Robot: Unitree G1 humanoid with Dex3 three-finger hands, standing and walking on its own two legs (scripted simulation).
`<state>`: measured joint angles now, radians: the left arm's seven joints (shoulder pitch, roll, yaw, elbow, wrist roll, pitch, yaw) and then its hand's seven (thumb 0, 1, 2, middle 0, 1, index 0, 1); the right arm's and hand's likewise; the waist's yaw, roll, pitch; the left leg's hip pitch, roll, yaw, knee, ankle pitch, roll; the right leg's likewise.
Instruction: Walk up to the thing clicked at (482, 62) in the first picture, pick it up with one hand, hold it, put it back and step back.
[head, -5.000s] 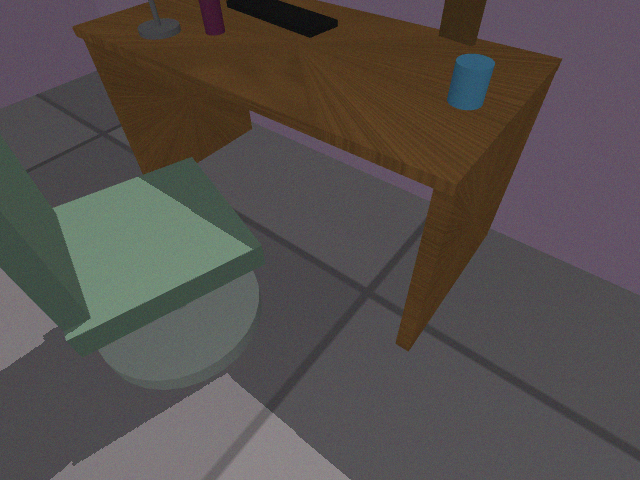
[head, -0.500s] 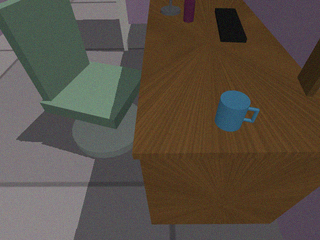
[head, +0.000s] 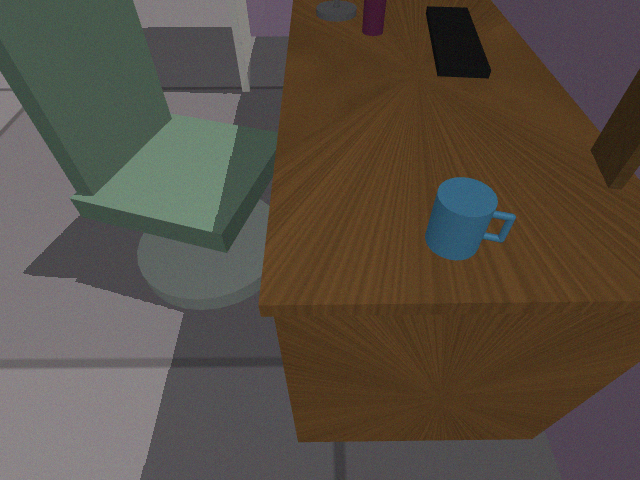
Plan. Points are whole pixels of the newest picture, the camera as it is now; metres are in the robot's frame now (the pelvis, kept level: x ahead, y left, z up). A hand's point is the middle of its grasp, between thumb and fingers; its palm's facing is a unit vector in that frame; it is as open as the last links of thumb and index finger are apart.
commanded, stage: stand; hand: right
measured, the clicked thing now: (469, 221) +0.51 -0.21 +0.01
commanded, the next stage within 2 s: rise first in 1.88 s
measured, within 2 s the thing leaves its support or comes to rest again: neither
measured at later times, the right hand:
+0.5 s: hand out of the picture +0.08 -0.26 -0.16, palm faces -0.01 +0.94 -0.33, open 7.4 cm
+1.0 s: hand out of the picture +0.08 -0.26 -0.16, palm faces -0.02 +0.94 -0.34, open 7.4 cm
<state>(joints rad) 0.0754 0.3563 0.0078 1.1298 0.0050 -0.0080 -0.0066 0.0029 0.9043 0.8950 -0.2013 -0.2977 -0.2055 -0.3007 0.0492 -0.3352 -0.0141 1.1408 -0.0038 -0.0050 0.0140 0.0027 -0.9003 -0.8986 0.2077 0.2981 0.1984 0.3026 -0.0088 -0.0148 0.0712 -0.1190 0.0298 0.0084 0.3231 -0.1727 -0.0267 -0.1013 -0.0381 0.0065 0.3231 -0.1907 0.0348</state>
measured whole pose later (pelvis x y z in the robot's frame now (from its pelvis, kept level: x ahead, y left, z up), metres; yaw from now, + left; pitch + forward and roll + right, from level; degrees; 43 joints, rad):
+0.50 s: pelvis +0.00 -0.01 +0.00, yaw +0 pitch -2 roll +0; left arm 0.10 0.36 0.00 1.13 0.01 -0.01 -0.01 0.00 0.90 0.89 -0.20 -0.30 -0.21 -0.30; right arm 0.08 -0.34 -0.01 1.15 -0.01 0.00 0.02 0.00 -0.90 -0.90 0.21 0.30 0.20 0.30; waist -0.01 -0.01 0.06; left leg -0.12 0.04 0.00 0.32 -0.17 -0.04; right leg -0.10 -0.03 0.00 0.32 -0.19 0.02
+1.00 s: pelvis +0.00 -0.01 +0.00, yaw +0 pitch -2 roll +0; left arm 0.11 0.36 0.00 1.12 0.01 -0.01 -0.01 0.00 0.90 0.90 -0.20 -0.30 -0.21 -0.30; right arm 0.09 -0.34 -0.01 1.14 -0.01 0.00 0.01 0.00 -0.90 -0.90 0.21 0.30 0.20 0.30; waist -0.01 -0.01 0.06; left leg -0.12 0.04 0.00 0.32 -0.17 -0.04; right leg -0.10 -0.03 0.00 0.32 -0.19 0.02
